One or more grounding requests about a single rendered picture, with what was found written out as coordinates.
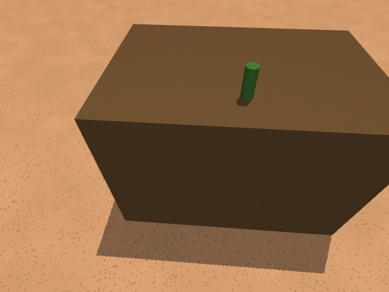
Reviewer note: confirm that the can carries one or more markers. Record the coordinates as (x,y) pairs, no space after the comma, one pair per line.
(249,81)

